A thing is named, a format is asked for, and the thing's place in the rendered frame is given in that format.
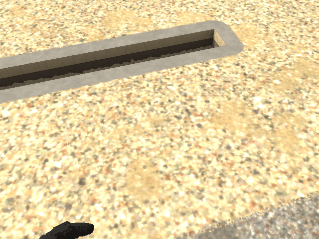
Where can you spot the left robot hand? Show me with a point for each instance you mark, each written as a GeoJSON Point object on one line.
{"type": "Point", "coordinates": [69, 230]}

